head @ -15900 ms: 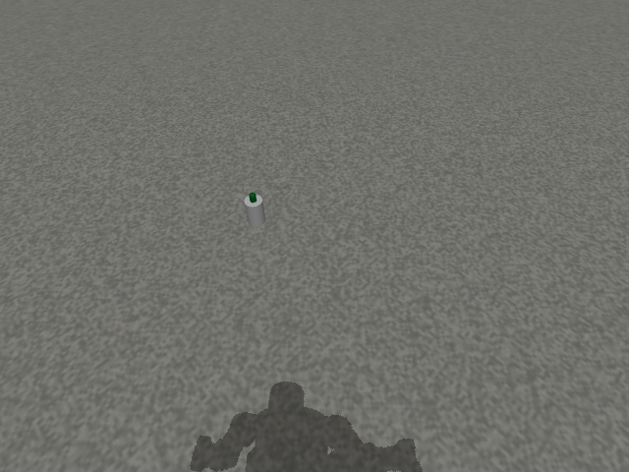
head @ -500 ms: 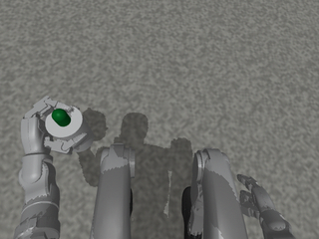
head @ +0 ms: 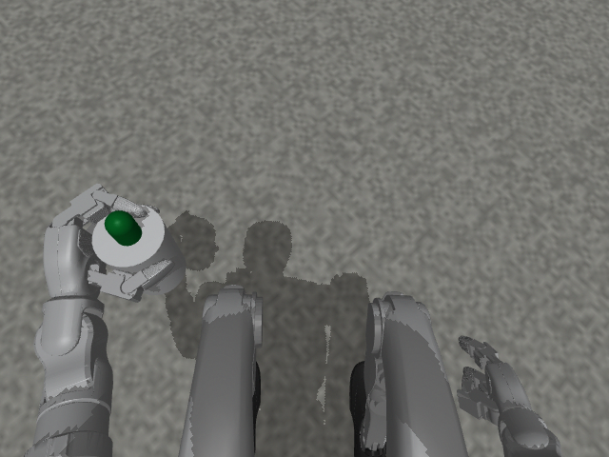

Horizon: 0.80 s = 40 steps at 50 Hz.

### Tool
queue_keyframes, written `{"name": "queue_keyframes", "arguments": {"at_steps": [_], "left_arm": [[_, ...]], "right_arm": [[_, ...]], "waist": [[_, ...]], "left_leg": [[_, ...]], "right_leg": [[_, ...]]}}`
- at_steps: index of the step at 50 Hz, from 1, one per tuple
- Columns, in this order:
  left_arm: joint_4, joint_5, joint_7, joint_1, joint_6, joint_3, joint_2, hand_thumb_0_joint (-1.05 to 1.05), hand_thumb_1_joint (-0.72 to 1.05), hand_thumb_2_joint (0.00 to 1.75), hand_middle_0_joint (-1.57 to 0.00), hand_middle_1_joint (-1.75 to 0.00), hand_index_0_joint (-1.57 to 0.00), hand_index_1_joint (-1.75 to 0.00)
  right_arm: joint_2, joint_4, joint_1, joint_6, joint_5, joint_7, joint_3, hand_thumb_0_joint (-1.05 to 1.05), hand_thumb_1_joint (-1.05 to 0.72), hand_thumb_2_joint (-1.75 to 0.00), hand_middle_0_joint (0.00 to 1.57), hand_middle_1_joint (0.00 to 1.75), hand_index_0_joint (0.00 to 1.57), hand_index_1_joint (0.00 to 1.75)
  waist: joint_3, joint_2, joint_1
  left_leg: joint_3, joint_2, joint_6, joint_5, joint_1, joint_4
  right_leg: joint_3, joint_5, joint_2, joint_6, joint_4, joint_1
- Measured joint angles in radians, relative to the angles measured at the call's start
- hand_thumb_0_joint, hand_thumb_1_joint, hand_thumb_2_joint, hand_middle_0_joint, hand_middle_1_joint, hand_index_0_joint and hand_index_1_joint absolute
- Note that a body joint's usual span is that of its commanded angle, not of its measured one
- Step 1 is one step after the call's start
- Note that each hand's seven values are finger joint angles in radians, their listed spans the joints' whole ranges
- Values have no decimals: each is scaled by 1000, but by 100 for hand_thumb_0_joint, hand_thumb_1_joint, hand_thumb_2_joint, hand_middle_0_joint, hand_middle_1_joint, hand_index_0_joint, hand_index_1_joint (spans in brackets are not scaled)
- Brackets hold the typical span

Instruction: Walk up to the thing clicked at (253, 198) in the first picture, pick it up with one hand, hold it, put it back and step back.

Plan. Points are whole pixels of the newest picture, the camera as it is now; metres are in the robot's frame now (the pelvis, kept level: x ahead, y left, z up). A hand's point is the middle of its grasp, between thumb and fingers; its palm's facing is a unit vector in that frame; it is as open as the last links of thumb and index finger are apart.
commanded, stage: lift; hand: left
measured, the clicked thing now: (140, 247) +0.35 +0.24 -0.03
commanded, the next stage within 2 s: hold in 1.80 s
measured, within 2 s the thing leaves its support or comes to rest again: neither
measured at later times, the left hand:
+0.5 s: hand (64, 153) +0.36 +0.22 +0.18, palm faces +0.20 -0.98 -0.01, open 9.0 cm
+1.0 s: hand out of the picture +0.38 +0.21 +0.28, palm faces +0.19 -0.98 -0.02, open 9.0 cm
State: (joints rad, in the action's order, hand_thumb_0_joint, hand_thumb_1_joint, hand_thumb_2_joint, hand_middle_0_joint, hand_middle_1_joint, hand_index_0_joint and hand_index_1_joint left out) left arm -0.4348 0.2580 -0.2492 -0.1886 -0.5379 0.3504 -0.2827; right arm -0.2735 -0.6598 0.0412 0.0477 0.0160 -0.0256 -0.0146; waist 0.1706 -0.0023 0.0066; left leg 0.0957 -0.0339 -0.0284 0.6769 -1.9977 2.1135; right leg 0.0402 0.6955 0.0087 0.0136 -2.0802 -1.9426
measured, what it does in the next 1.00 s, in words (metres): rises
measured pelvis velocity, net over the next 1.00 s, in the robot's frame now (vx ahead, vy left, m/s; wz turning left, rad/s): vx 0.06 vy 0.01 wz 0.06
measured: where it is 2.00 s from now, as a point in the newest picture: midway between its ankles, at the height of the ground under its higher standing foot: (305, 432)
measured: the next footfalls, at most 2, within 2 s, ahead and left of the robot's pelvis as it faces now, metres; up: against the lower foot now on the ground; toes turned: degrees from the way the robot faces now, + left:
none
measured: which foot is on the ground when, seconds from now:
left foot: down 0.00-1.00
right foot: down 0.00-1.00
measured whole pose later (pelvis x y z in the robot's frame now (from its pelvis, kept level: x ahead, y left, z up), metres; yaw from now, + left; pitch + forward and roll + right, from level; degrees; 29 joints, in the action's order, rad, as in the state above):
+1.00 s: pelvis +0.06 +0.01 +0.24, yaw +3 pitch +17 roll -3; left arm -0.26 0.17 -0.02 -0.05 -0.31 0.15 -0.20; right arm -0.21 -0.62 0.22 0.06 -0.01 0.03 0.01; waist 0.13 0.02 0.03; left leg 0.04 -0.04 -0.01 0.54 -1.00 1.24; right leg 0.04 0.54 0.02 0.02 -1.20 -0.95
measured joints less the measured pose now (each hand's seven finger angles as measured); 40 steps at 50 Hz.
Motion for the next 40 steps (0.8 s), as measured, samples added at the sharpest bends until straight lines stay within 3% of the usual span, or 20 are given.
{"name": "queue_keyframes", "arguments": {"at_steps": [10,23,29,40], "left_arm": [[176,10,60,84,102,-50,30,-1,-38,98,-70,-93,-92,-111],[332,-23,169,175,225,-130,54,-1,-39,99,-70,-93,-92,-111],[303,-39,206,186,239,-146,63,-1,-39,99,-70,-93,-92,-111],[239,-72,222,160,251,-184,69,-1,-39,99,-70,-93,-92,-111]], "right_arm": [[7,32,11,3,-31,20,-5,1,-92,-90,20,30,20,29],[35,59,59,6,-49,55,2,1,-91,-90,20,30,20,29],[47,58,100,17,-50,64,11,1,-91,-90,20,30,20,29],[45,55,151,25,-38,63,10,1,-91,-89,20,30,20,29]], "waist": [[14,16,-11],[24,30,0],[29,27,13],[-11,21,26]], "left_leg": [[-10,-5,5,-2,137,-143],[-25,-8,9,-25,450,-411],[-32,-6,11,-46,615,-548],[-43,-7,15,-92,845,-735]], "right_leg": [[1,-4,2,2,145,137],[4,-31,6,3,419,452],[6,-54,9,3,557,617],[5,-106,9,7,752,848]]}}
